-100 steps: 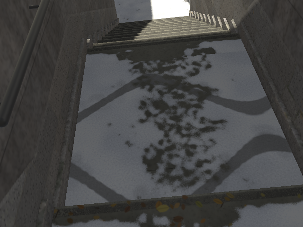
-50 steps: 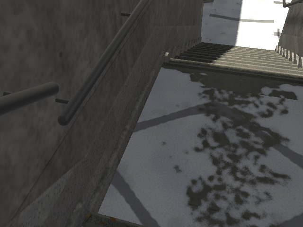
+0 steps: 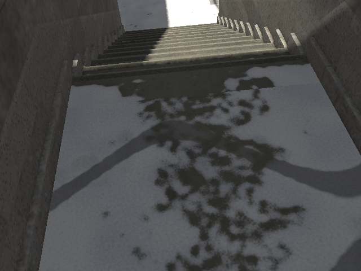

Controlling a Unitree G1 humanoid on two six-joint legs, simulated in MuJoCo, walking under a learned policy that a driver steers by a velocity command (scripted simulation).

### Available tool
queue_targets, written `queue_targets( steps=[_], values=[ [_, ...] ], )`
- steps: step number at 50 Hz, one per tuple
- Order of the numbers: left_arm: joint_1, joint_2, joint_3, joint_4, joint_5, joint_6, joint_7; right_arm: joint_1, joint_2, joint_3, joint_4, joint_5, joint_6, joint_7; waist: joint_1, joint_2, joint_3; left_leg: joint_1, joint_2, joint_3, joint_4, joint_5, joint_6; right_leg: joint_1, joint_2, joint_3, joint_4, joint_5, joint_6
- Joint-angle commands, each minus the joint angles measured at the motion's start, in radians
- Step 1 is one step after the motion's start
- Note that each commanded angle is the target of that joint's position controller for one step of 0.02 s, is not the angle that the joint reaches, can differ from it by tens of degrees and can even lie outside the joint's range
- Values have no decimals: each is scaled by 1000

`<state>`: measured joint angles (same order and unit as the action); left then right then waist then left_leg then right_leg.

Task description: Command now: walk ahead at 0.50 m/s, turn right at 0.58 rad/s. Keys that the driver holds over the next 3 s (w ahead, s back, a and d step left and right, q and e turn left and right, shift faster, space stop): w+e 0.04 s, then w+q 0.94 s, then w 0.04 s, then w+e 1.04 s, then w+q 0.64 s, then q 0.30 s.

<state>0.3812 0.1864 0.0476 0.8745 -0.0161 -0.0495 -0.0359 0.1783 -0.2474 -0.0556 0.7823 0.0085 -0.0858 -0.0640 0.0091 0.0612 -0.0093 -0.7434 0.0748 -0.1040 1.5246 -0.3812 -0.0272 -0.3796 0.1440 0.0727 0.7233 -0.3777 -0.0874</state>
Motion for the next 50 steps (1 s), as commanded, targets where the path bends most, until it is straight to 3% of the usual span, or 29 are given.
queue_targets(
  steps=[1, 2, 3, 4, 5, 6, 8, 10, 15, 17, 18, 19, 20, 21, 22, 23, 25, 27, 30, 32, 35, 38, 39, 40, 41, 42, 44, 47, 50],
  values=[
    [-158, 198, 43, -141, -4, -37, 47, -34, -74, -23, -109, -61, 0, 1, -78, -119, 4, -37, 37, -41, -399, 203, -29, -31, -285, 447, -301, 509, -230],
    [-133, 207, 51, -141, 19, -28, 62, 45, -76, -26, -71, -55, -4, 20, -87, -115, -79, 57, 17, -19, -350, 390, -34, -28, -269, 392, -238, 659, -224],
    [-37, 166, 43, -102, -6, -35, 81, -5, -129, -45, -82, -18, -10, 43, -56, -100, -56, -53, 25, -65, -492, 594, -27, 71, -245, 340, -179, 553, -196],
    [2, 148, 37, -95, -29, -44, 90, -69, -115, -36, -98, -21, -14, 61, -20, -109, -34, -87, 17, -56, -618, 695, -12, 105, -240, 319, -162, 479, -186],
    [17, 121, 30, -85, -43, -43, 97, -116, -72, -23, -116, -47, -15, 72, 8, -78, -7, 41, -1, -23, -818, 903, 4, 6, -182, 232, -156, 296, -150],
    [24, 115, 23, -79, -38, -41, 95, -167, -19, -7, -133, -55, -10, 82, 45, -70, 1, 189, -36, 42, -937, 999, 14, -87, -149, 184, -194, 177, -126],
    [23, 147, 29, -61, -24, -38, 83, -201, -9, -10, -166, -31, 12, 99, 62, -124, 13, 298, -50, 38, -966, 995, 20, -116, -163, 209, -167, 42, -119],
    [32, 130, 28, -68, -21, -30, 73, -212, -26, -8, -189, -11, 18, 107, 79, -146, 50, 180, -40, 12, -1021, 882, 33, 28, -188, 251, -63, 63, -133],
    [106, 138, 26, -47, -5, -12, 102, -207, -39, -1, -170, 9, -19, 126, 117, -141, 122, 32, 22, -38, -1203, 714, 76, 331, -259, 298, 133, 346, -121],
    [79, 160, 27, -51, 13, -16, 70, -26, -75, -21, -96, 11, -17, 122, 42, -88, 38, 320, -44, 59, -1191, 570, 115, 253, -238, 203, 325, 555, -107],
    [-3, 141, 18, -51, 18, -33, 50, 264, -129, -51, 4, 14, -1, 115, -100, -101, -63, 682, -18, 52, -1167, 678, 157, 83, -199, 137, 593, 539, -68],
    [84, 64, -1, -49, 22, -62, 25, 465, -186, -60, 81, -14, 4, 121, -116, 160, -234, 1146, 101, -90, -896, 1073, 266, -290, -78, 18, 1064, -61, 33],
    [190, 78, -12, -63, 22, -87, 30, 435, -201, -59, 85, 2, 16, 132, -63, 245, -290, 1263, 164, -296, -845, 1016, 344, -532, -68, 13, 1269, -416, 98],
    [137, 137, -9, -100, -2, -95, 37, 423, -227, -73, 70, 27, 30, 123, -92, 226, -328, 1270, 233, -467, -961, 688, 421, -653, -90, 29, 1292, -369, 121],
    [-13, 157, -9, -166, -37, -101, 41, 329, -229, -81, 37, 17, 33, 103, -100, 107, -265, 1205, 263, -611, -1131, 205, 448, -759, -146, 41, 1039, -190, 99],
    [-135, 169, 0, -194, -25, -91, 65, 230, -152, -55, -4, -4, 32, 88, -81, -62, -174, 1018, 256, -652, -1213, 113, 415, -696, -175, 28, 967, -95, 99],
    [-179, 174, 11, -214, 18, -88, 86, 129, -156, -47, -33, -22, 4, 75, -3, -70, -58, 711, 203, -607, -1206, 294, 392, -546, -217, 93, 660, 33, 101],
    [-247, 141, 15, -244, 54, -79, 89, 131, -130, -38, -28, -1, 2, 49, 6, -45, 31, 496, 72, -356, -1244, 570, 339, -383, -219, 46, 302, 129, 163],
    [-335, 86, 0, -269, 24, -77, 63, 168, -133, -36, -6, 17, 20, 22, -29, 43, -33, 445, -49, -178, -1213, 787, 236, -124, -124, -44, -64, 427, 177],
    [-372, 81, 3, -284, 20, -67, 53, 230, -148, -40, 19, 26, 30, 22, -58, 51, -43, 454, -40, -205, -1201, 739, 208, -42, -83, -58, -135, 511, 168],
    [-445, 99, 11, -326, 20, -75, 36, 284, -111, -36, 26, 43, 44, 21, -62, 22, -20, 534, 5, -326, -1149, 533, 201, -37, -84, 1, -222, 444, 115],
    [-334, 148, 37, -301, 17, -86, 30, 207, -138, -41, -4, 17, 52, 12, 31, -28, -51, 550, -18, -342, -1016, 577, 177, 160, -113, 9, -318, 339, 68],
    [-168, 201, 56, -269, 38, -87, 39, 165, -141, -37, -33, -11, 49, 27, 106, -68, -162, 422, -60, -303, -822, 567, 149, 426, -199, 64, -240, 390, 14],
    [-14, 272, 76, -255, 51, -78, 50, 268, -75, -19, -35, 4, 42, 31, 116, -214, -320, 149, -192, -171, -500, 231, 86, 787, -422, 361, -231, 407, -132],
    [27, 257, 79, -233, 23, -79, 42, 347, -87, -2, -32, 6, 34, 39, 94, -392, -428, 33, -197, -149, -268, -240, 68, 853, -582, 680, -307, 280, -238],
    [-35, 190, 62, -251, 27, -74, 44, 320, -140, -18, -16, 24, 33, 46, 93, -265, -301, -40, -118, -118, -167, -184, 52, 744, -557, 632, -332, 191, -223],
    [-152, 152, 48, -246, 28, -56, 47, 156, -170, -37, -55, 9, 40, 48, 62, -80, -59, -36, -47, -38, -215, -49, 36, 442, -455, 372, -385, 318, -154],
    [-224, 141, 42, -227, 35, -61, 33, 167, -80, -26, -65, 8, 68, 51, -12, -115, 30, 95, 11, 15, -329, 4, 43, 185, -396, 204, -500, 371, -121],
    [-237, 171, 51, -197, 36, -72, 23, 110, -74, -16, -110, -14, 81, 47, -13, -143, 35, 143, 35, 35, -488, 82, 31, 137, -376, 93, -563, 393, -145]
  ],
)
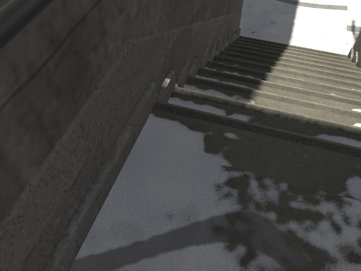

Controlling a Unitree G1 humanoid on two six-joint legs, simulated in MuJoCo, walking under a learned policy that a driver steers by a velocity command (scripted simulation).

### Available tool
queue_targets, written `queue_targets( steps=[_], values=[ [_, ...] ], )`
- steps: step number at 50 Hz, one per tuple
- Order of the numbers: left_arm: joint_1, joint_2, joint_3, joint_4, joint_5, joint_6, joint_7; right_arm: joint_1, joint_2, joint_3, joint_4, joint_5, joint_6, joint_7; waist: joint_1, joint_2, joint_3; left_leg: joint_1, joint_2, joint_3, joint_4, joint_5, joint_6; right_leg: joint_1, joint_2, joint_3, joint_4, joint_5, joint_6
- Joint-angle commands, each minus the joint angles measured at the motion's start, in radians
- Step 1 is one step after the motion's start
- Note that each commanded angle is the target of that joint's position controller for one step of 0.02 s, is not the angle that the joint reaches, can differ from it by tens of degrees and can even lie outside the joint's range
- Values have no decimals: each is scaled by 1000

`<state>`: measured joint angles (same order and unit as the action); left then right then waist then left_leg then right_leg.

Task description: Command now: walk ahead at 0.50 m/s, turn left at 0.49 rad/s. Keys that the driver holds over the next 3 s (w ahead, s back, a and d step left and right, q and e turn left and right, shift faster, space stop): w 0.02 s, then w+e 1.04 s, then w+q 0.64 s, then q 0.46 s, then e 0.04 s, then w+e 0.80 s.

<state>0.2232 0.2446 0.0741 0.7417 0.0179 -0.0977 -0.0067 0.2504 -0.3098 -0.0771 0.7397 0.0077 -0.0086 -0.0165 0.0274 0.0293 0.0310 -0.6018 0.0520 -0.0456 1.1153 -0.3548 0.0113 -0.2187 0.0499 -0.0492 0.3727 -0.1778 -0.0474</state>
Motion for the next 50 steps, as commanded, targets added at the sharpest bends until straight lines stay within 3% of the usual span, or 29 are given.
queue_targets(
  steps=[1, 4, 7, 9, 10, 11, 12, 13, 14, 15, 18, 22, 24, 28, 31, 33, 34, 35, 36, 37, 38, 39, 40, 41, 42, 43, 45, 47, 50],
  values=[
    [-76, 131, 30, -60, -2, -22, -8, 29, -12, 10, -74, -10, 1, 0, -32, -118, -9, 34, 63, -13, -140, 94, -13, -19, -260, 167, -209, 189, -177],
    [-25, 163, 30, -4, -28, -16, -15, -92, -6, 31, -103, -11, -22, 0, 16, -97, 2, 124, 26, 38, -383, 213, -27, -29, -208, 116, -196, 140, -165],
    [39, 225, 33, 31, -47, -19, -26, -189, -45, 36, -150, 10, -52, 18, 35, -80, 22, 140, -2, 42, -538, 208, -29, 53, -258, 195, -156, 89, -177],
    [49, 257, 37, 35, -50, 3, -29, -139, -84, 27, -139, -7, -67, 23, -2, -101, -10, 238, -21, 61, -616, 253, -9, 77, -261, 221, -81, 160, -147],
    [49, 230, 25, 30, -48, 11, -33, -56, -115, 11, -116, -9, -69, 15, -49, -95, -55, 383, -46, 70, -664, 219, 8, 57, -225, 204, 19, 257, -118],
    [51, 191, 9, 32, -50, 9, -37, 52, -167, -11, -101, -15, -68, 6, -115, -63, -133, 574, 17, 13, -659, 223, 44, -18, -168, 155, 200, 279, -75],
    [45, 82, -22, -19, -33, 6, -43, 196, -259, -30, -95, -58, -66, -11, -153, 94, -285, 837, 282, -318, -689, 182, 163, -243, -48, 84, 524, -1, 7],
    [116, 93, -21, -16, -54, 2, -38, 226, -251, -33, -71, -67, -62, -7, -138, 203, -343, 873, 418, -626, -787, 148, 283, -393, 30, 174, 755, -427, 38],
    [121, 193, 2, -11, -71, 1, -35, 181, -175, -12, -73, -40, -62, 7, -135, 118, -256, 829, 372, -503, -799, 67, 258, -482, -31, 209, 856, -415, 48],
    [91, 193, 4, -28, -66, 6, -33, 124, -138, -2, -77, -25, -64, 16, -118, 118, -169, 766, 324, -374, -811, 81, 218, -526, -68, 176, 858, -353, 48],
    [34, 160, 6, -70, -49, 32, -24, 9, -103, 7, -69, -34, -77, 16, -65, 85, -42, 579, 247, -192, -912, 243, 179, -467, -127, 164, 763, -158, 59],
    [21, 83, -16, -91, -27, 42, -18, 29, -111, -10, 9, -24, -93, 1, -47, 84, -35, 562, 261, -36, -932, 440, 188, -516, -141, 133, 664, -39, 83],
    [-33, 70, -23, -111, -16, 51, -26, 35, -119, -14, 33, -21, -100, -5, -59, 78, -7, 524, 246, 49, -950, 411, 166, -488, -149, 111, 553, 85, 86],
    [-97, 70, -26, -139, -24, 71, -43, 34, -158, -22, 66, -3, -105, -13, -65, 90, 46, 474, 244, 162, -960, 365, 115, -368, -130, 74, 361, 219, 58],
    [-116, 113, -6, -175, -25, 91, -41, 37, -190, -39, 76, 30, -102, 11, -64, 106, 75, 518, 257, 186, -928, 276, 92, -330, -120, 43, 337, 131, 22],
    [-97, 157, 19, -191, -19, 102, -46, 6, -207, -38, 72, 34, -86, 7, -30, 101, 67, 542, 257, 213, -804, 564, 75, -253, -82, -3, 318, 3, -25],
    [-9, 169, 36, -175, -23, 89, -50, 3, -218, -40, 83, 33, -67, -4, 33, 71, 15, 541, 235, 240, -649, 728, 51, -146, -34, -44, 247, -36, -52],
    [143, 210, 64, -128, -22, 103, -42, 30, -217, -36, 58, 20, -59, -1, 102, 20, -89, 465, 184, 272, -411, 775, 24, 90, 42, -81, 232, -48, -91],
    [246, 305, 90, -98, -48, 110, -18, 69, -99, 2, 41, -42, -60, -3, 107, -219, -154, 199, 123, 260, -48, 229, -33, 329, -124, 189, 172, 54, -161],
    [179, 392, 85, -157, -48, 88, -15, 158, -21, 31, -35, -29, -94, 5, -7, -417, -352, -94, -67, 78, 248, -268, -73, 542, -362, 856, -39, -258, -368],
    [190, 296, 61, -159, -51, 60, -36, 16, -146, 2, -41, 24, -114, 13, 74, -205, -341, -183, -37, -59, 307, -191, -50, 505, -381, 908, -159, -346, -331],
    [173, 250, 45, -143, -41, 41, -37, -48, -165, -5, -62, 45, -124, 15, 62, -173, -204, -241, -1, -42, 272, -108, -16, 410, -358, 767, -132, -292, -280],
    [118, 217, 32, -150, -34, 30, -37, -38, -146, 0, -52, 20, -128, 3, 20, -87, -135, -186, 46, -50, 186, -23, -2, 262, -310, 648, -104, -169, -240],
    [54, 196, 25, -160, -33, 32, -32, -42, -149, -7, -37, -3, -125, -5, -15, -85, -98, -118, 71, -47, 98, 20, -4, 162, -266, 534, -98, -12, -215],
    [28, 196, 20, -177, -13, 30, -27, -10, -152, -8, -27, -10, -117, -2, -48, -125, -88, -38, 78, -55, 71, 52, -6, 88, -234, 496, -105, 84, -212],
    [28, 196, 21, -186, -12, 32, -21, -10, -143, -9, -24, -20, -110, 8, -53, -119, -98, -19, 74, -50, 47, 75, -14, 75, -224, 475, -121, 138, -219],
    [47, 177, 18, -175, -17, 22, -10, -16, -126, -11, -9, -21, -95, 12, -34, -120, -106, -19, 59, -25, -47, 126, -35, 78, -195, 396, -129, 234, -230],
    [114, 187, 21, -147, -37, 24, 3, -136, -95, -1, -44, -22, -83, 14, 2, -84, -52, -83, 36, -29, -186, 206, -62, 102, -193, 399, -149, 238, -229],
    [153, 199, 20, -116, -31, 32, 28, -252, -71, 8, -73, -31, -92, 26, 36, -97, -20, -61, -5, -37, -390, 389, -78, 94, -160, 381, -161, 160, -192]
  ],
)
Over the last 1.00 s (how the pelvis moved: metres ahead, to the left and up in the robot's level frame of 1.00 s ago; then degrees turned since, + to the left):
0.61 0.10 -0.12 22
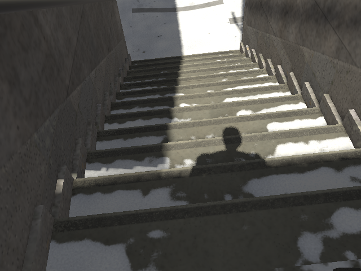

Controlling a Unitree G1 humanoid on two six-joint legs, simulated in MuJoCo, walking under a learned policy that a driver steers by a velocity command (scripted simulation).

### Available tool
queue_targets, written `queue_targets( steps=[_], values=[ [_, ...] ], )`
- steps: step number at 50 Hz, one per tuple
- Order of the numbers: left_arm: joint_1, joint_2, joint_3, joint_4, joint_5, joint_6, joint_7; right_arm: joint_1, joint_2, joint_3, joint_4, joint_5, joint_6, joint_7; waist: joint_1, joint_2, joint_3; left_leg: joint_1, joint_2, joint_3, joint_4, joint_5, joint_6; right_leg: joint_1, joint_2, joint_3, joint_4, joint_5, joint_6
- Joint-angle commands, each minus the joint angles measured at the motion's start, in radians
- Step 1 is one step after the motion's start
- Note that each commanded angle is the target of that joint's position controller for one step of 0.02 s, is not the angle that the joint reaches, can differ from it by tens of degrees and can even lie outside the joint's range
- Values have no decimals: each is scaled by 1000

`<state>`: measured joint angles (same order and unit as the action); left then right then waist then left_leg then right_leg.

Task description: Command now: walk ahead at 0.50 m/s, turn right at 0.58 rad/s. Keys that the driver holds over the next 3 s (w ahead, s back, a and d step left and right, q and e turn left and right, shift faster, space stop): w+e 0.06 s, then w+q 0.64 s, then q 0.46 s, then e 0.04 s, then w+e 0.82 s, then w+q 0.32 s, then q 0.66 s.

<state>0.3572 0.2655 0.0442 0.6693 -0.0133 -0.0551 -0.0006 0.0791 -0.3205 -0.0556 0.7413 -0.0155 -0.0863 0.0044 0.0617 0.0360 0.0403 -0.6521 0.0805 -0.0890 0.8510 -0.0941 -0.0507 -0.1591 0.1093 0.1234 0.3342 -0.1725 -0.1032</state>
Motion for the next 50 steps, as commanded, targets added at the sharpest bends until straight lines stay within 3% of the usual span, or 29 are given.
queue_targets(
  steps=[1, 5, 9, 11, 12, 13, 14, 15, 16, 17, 18, 19, 21, 24, 26, 27, 29, 31, 32, 33, 35, 36, 37, 38, 39, 40, 41, 44, 50],
  values=[
    [21, 186, 51, -35, -3, -6, 25, -94, -58, -14, -75, -4, -21, 9, 3, -127, -23, 7, -44, 7, -164, 164, -13, 21, -214, 206, -120, 132, -123],
    [40, 157, 42, 14, -5, -3, 28, -151, -51, -6, -87, 1, -47, 20, 33, -138, 32, 118, -59, 34, -304, 249, 12, -24, -212, 199, -132, 52, -99],
    [44, 175, 53, 39, -2, 12, 31, -114, -94, -16, -69, 17, -44, 28, 4, -166, 33, 152, -64, 50, -347, 100, 51, 138, -294, 217, -61, 280, -82],
    [37, 165, 51, 55, 5, 21, 31, -18, -118, -31, -32, 12, -47, 24, -43, -158, -25, 237, -97, 90, -399, 14, 100, 234, -271, 173, 82, 576, -60],
    [19, 158, 46, 52, 11, 26, 30, 94, -142, -42, 1, 7, -47, 23, -100, -134, -121, 392, -94, 89, -417, 86, 135, 228, -227, 123, 245, 674, -36],
    [28, 130, 34, 42, 21, 26, 30, 231, -175, -45, 28, -3, -46, 29, -144, -38, -267, 643, 35, -91, -372, 184, 200, 90, -176, 92, 508, 496, -11],
    [173, 67, 18, 50, 12, 14, 21, 320, -242, -67, 58, 4, -37, 37, -91, 252, -365, 968, 240, -496, -418, 92, 376, -278, -15, -11, 853, -129, 77],
    [171, 106, 15, 55, 6, -7, 20, 317, -164, -48, 63, 44, -34, 48, -100, 239, -330, 996, 274, -716, -547, -171, 392, -472, -36, 29, 937, -397, 75],
    [37, 161, 30, 40, -15, -23, 17, 251, -112, -34, 46, 51, -29, 44, -120, 125, -158, 867, 244, -617, -568, -274, 352, -557, -93, 40, 969, -326, 66],
    [-60, 161, 29, 22, -14, -37, 14, 205, -108, -29, 30, 33, -19, 38, -123, 17, -75, 739, 194, -506, -600, -245, 326, -552, -126, 12, 932, -245, 64],
    [-113, 155, 32, 10, -1, -50, 12, 192, -100, -23, 32, 20, -13, 32, -115, -10, -13, 656, 158, -437, -627, -164, 323, -557, -147, -6, 868, -191, 72],
    [-107, 152, 38, 2, 13, -54, 15, 182, -76, -14, 26, 3, -17, 31, -88, 17, -21, 619, 121, -384, -624, -19, 317, -514, -165, -3, 794, -147, 73],
    [-103, 131, 37, -2, 26, -46, 18, 208, -65, -10, 37, 12, -19, 25, -70, 45, -49, 583, 82, -301, -633, 160, 319, -449, -163, -21, 682, -137, 97],
    [-186, 73, 19, -45, 23, -31, 21, 247, -113, -25, 63, 40, -10, 5, -77, 29, -35, 486, 41, -228, -642, 171, 299, -380, -129, -67, 474, -45, 141],
    [-251, 53, 12, -69, 26, -33, 21, 269, -137, -36, 68, 50, 9, -5, -96, 50, -8, 438, 36, -233, -641, 148, 284, -350, -110, -65, 366, 103, 152],
    [-281, 39, 9, -72, 25, -37, 11, 289, -148, -38, 67, 43, 21, -10, -109, 55, -9, 430, 42, -221, -634, 112, 288, -324, -110, -59, 316, 171, 157],
    [-336, 51, 10, -83, 17, -53, 3, 320, -136, -41, 67, 33, 36, -26, -119, 57, 9, 387, 40, -228, -606, 90, 277, -271, -88, -52, 254, 233, 164],
    [-374, 92, 29, -107, 3, -64, 2, 338, -128, -47, 56, 41, 45, -35, -114, 43, 4, 390, 49, -278, -575, 66, 253, -218, -80, -26, 218, 210, 161],
    [-359, 102, 34, -105, -4, -69, 4, 328, -144, -53, 47, 38, 53, -38, -99, 67, 1, 403, 53, -299, -547, 42, 247, -192, -79, -27, 197, 180, 151],
    [-338, 105, 37, -97, -10, -68, 6, 327, -121, -50, 46, 40, 51, -38, -87, 100, 6, 433, 57, -320, -503, 35, 242, -177, -89, -19, 170, 159, 135],
    [-236, 128, 55, -73, 1, -64, 15, 305, -102, -45, 29, 47, 53, -37, -26, 66, -26, 419, 23, -341, -417, 18, 203, -35, -100, -20, 117, 106, 100],
    [-119, 163, 68, -61, 16, -62, 22, 283, -65, -32, 7, 36, 50, -34, 35, -4, -121, 362, -37, -275, -204, -1, 164, 138, -199, 47, 127, 167, 53],
    [-24, 248, 85, -63, 48, -55, 22, 405, 19, -13, -8, 35, 49, -30, 11, -237, -300, 108, -179, -124, 176, -357, 85, 472, -432, 334, 144, 268, -83],
    [-23, 241, 82, -57, 32, -40, 2, 488, -9, -8, -23, 48, 45, -31, -37, -415, -348, -32, -158, -84, 401, -567, 62, 460, -562, 642, 49, 232, -164],
    [-90, 158, 61, -76, 19, -33, -1, 434, -90, -35, -1, 53, 60, -36, -39, -237, -214, -70, -104, -93, 524, -501, 38, 330, -518, 526, 47, 268, -141],
    [-146, 121, 46, -89, 18, -23, -3, 364, -115, -46, -10, 49, 76, -40, -43, -131, -133, -51, -80, -52, 562, -445, 19, 207, -476, 346, 58, 384, -113],
    [-192, 96, 36, -86, 25, -15, -7, 336, -125, -54, -14, 43, 92, -44, -60, -77, -89, -11, -60, -35, 539, -411, 2, 108, -419, 212, 52, 499, -98],
    [-229, 81, 34, -52, 37, -14, -11, 323, -66, -54, -45, 47, 127, -41, -91, -155, -57, 73, -17, 2, 424, -313, -11, -26, -331, 28, -11, 497, -96],
    [-254, 151, 54, -8, 29, 20, 14, 190, -58, -34, -134, 31, 137, -31, -71, -117, -117, 100, 18, 18, 108, -125, -23, 45, -372, -90, -28, 619, -147]
  ],
)
Over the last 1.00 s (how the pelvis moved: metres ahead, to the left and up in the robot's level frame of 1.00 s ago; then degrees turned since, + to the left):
0.46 -0.11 0.01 -25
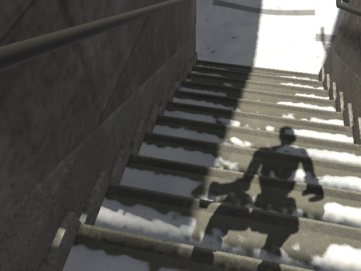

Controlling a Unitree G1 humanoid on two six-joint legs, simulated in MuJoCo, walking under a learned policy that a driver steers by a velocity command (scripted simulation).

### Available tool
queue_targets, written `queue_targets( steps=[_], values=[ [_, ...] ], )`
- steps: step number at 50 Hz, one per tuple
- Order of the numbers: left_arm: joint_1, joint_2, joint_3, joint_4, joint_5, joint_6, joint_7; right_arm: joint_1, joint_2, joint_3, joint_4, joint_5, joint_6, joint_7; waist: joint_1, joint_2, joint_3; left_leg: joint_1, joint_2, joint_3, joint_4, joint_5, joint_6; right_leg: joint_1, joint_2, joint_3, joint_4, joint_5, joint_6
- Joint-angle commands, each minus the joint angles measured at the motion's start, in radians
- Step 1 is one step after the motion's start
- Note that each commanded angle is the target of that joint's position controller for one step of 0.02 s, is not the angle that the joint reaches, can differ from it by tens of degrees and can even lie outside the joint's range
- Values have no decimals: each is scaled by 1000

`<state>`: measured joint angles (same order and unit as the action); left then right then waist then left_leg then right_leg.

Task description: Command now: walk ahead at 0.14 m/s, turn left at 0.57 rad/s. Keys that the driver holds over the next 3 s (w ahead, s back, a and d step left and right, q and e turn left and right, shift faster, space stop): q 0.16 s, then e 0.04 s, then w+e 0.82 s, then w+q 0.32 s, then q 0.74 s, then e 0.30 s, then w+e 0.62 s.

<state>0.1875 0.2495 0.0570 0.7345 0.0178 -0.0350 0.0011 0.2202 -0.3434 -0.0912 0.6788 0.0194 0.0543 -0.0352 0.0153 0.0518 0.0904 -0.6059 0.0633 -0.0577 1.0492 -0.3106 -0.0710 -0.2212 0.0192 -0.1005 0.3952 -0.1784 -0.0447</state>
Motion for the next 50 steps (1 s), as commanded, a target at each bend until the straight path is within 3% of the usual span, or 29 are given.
queue_targets(
  steps=[1, 4, 6, 7, 9, 10, 11, 12, 13, 15, 19, 22, 25, 27, 30, 31, 32, 33, 34, 35, 36, 37, 39, 40, 44, 45, 46, 48, 50],
  values=[
    [-91, 179, 42, -66, -3, 10, 17, 17, -31, 7, -89, -2, -6, 15, -17, -143, -169, 76, 35, 5, -125, 118, 3, 107, -278, 110, -89, 627, -204],
    [-101, 215, 47, -41, -3, 28, 14, -18, -44, 11, -121, -11, 5, 33, -2, -148, -142, 126, 30, 44, -253, 47, 16, 112, -272, 62, -67, 553, -192],
    [-81, 232, 53, -29, -21, 39, 10, -44, -60, 9, -141, -11, 3, 47, 6, -144, -147, 145, 11, 76, -312, 36, 31, 145, -294, 62, -26, 541, -177],
    [-90, 231, 51, -33, -24, 51, 14, -21, -63, 4, -143, 3, -6, 59, -5, -158, -156, 172, 2, 95, -357, 42, 50, 162, -294, 59, 23, 520, -159],
    [-51, 195, 37, -14, -25, 64, 30, 46, -69, -5, -121, -6, -17, 64, -36, -101, -186, 367, -31, 84, -538, 201, 109, 71, -247, 22, 167, 384, -82],
    [4, 157, 20, -12, -1, 54, 28, 71, -167, -33, -135, -12, -15, 43, -30, 98, -228, 539, 121, -149, -625, 578, 190, -72, -150, -37, 377, 96, 4],
    [-10, 86, -10, -51, 41, 33, 19, 55, -227, -25, -155, -47, -12, 29, -7, 267, -283, 658, 362, -460, -648, 715, 406, -337, -9, 20, 641, -543, 70],
    [-70, 172, 15, -54, 4, 28, 3, 131, -156, -7, -118, -40, -12, 30, -90, 160, -337, 635, 368, -475, -720, 426, 465, -412, -20, 140, 745, -530, 78],
    [-58, 191, 25, -34, -33, 26, -11, 160, -129, 4, -73, -26, -18, 30, -84, 106, -261, 623, 315, -397, -752, 156, 413, -467, -45, 144, 775, -474, 65],
    [-68, 187, 30, -15, -31, 36, -10, 72, -109, 16, -52, -18, -26, 19, -64, 56, -150, 539, 241, -296, -812, -123, 302, -476, -70, 161, 700, -340, 53],
    [11, 167, 38, 3, -26, 44, 1, 29, -96, 22, -20, -51, -66, 2, -24, 92, -124, 436, 208, -130, -892, -51, 274, -355, -22, 179, 634, -106, 63],
    [31, 137, 31, 1, -9, 50, 3, 41, -99, 12, 27, -38, -86, 5, -18, 104, -118, 423, 216, -57, -919, -76, 259, -310, -39, 153, 560, -45, 69],
    [30, 124, 26, -20, -17, 38, 3, 58, -132, -12, 73, -20, -98, 11, -31, 108, -76, 440, 243, -34, -928, -85, 247, -327, -72, 134, 478, -51, 60],
    [66, 131, 37, -15, -18, 40, 0, 42, -136, -21, 69, -30, -110, 20, -17, 78, -95, 395, 236, 18, -884, -62, 246, -258, -63, 81, 535, -43, 63],
    [81, 114, 24, -56, -34, 46, -13, 11, -118, -20, 76, 4, -91, 25, -13, 151, -47, 344, 241, 28, -851, -142, 230, -202, -80, 71, 385, -211, 26],
    [99, 115, 26, -55, -35, 44, -19, 4, -119, -22, 82, 7, -82, 24, -2, 129, -39, 341, 239, 37, -804, -150, 224, -165, -68, 44, 326, -231, 11],
    [182, 88, 19, -28, -41, 38, -26, -42, -93, -14, 66, 27, -74, 25, 49, 95, -45, 289, 238, 55, -730, -176, 222, -68, -52, 8, 205, -144, -15],
    [304, 111, 33, 27, -35, 35, -28, -44, -59, -5, 68, 17, -70, 23, 86, 9, -71, 222, 191, 106, -554, -128, 204, 73, 8, -25, 129, -134, -30],
    [451, 170, 59, 67, -28, 31, -19, -51, -32, 3, 58, -3, -81, 24, 137, -178, -110, 95, 112, 185, -190, -80, 161, 226, -45, 126, 59, -114, -70],
    [375, 272, 56, -1, -30, 14, -18, -24, 35, 24, 21, -35, -98, 29, 24, -388, -44, -194, -18, 124, 167, -287, 98, 235, -249, 583, 12, 100, -166],
    [346, 305, 60, -54, -37, -18, -43, -54, -27, 10, -41, -4, -129, 30, 20, -373, -98, -337, -84, -24, 209, -247, 110, 227, -347, 912, -165, -140, -329],
    [302, 229, 43, -52, -45, -36, -49, -103, -91, -7, -47, 36, -146, 25, 5, -229, -34, -391, -32, -60, 247, -186, 123, 212, -366, 890, -160, -182, -330],
    [232, 170, 20, -84, -47, -38, -44, -59, -93, -14, -10, -14, -140, 19, -32, -124, -48, -325, 14, -57, 195, -45, 117, 142, -281, 670, -67, -9, -252],
    [208, 163, 20, -99, -49, -35, -32, -47, -88, -13, -9, -34, -143, 19, -45, -140, -68, -291, 26, -58, 134, 20, 101, 120, -256, 602, -39, 152, -232],
    [338, 152, 20, -64, -31, -7, 35, -132, -18, 12, -7, -41, -134, 44, -1, -108, -153, -236, -14, -18, -29, 304, 87, 175, -178, 448, 61, 457, -190],
    [393, 162, 20, -29, -47, -17, 53, -171, -48, -1, -17, -21, -143, 55, 3, -110, -147, -261, -17, -69, -156, 393, 103, 218, -171, 448, 57, 324, -158],
    [409, 158, 18, -23, -50, -21, 61, -222, -43, 0, -28, -24, -148, 61, 21, -138, -124, -278, -31, -65, -225, 454, 106, 218, -173, 470, 63, 294, -152],
    [375, 139, 12, -9, -51, -13, 85, -306, 5, 14, -55, -57, -155, 77, 34, -144, -71, -56, -82, -26, -448, 726, 104, -17, -84, 379, 52, 136, -116],
    [337, 126, 11, -4, -45, -6, 84, -281, 52, 22, -56, -65, -152, 90, 27, -156, -80, 134, -119, -2, -459, 853, 111, -174, -43, 357, 104, 90, -103]
  ],
)
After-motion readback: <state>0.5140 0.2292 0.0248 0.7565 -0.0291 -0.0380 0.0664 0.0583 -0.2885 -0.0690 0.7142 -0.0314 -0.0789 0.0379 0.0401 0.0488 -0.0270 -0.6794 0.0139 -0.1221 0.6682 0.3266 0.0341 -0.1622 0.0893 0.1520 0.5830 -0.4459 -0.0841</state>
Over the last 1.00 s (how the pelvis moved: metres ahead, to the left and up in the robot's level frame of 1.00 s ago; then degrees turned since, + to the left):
0.48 -0.01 -0.01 20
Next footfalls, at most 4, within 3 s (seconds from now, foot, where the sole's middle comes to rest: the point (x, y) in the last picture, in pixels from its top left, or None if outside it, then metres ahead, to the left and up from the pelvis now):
0.20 left None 0.12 0.14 -0.78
0.68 right None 0.15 -0.13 -0.78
1.22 left None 0.46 -0.01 -0.93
1.62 right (246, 233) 0.69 -0.23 -1.08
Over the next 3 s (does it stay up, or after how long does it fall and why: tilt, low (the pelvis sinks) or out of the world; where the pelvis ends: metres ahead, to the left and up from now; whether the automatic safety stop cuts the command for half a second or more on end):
stays up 0.64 -0.10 -0.30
